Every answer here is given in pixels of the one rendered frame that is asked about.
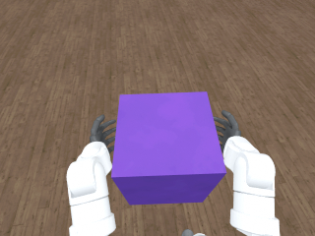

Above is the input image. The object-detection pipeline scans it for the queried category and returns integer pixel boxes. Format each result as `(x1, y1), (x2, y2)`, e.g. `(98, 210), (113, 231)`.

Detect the left robot forearm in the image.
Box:
(66, 142), (116, 236)

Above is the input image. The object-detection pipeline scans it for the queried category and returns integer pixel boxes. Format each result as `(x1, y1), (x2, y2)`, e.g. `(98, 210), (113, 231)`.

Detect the left robot hand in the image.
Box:
(90, 114), (117, 153)

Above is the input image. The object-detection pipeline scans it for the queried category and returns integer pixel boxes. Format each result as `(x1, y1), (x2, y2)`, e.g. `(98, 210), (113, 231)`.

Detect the right robot hand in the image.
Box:
(213, 110), (241, 153)

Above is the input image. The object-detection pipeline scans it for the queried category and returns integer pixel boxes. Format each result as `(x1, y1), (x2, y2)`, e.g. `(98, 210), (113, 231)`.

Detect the carton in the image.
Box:
(111, 91), (226, 206)

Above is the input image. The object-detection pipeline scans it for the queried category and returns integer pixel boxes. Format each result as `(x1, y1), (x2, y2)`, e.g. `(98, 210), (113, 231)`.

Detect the right robot forearm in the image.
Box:
(223, 136), (281, 236)

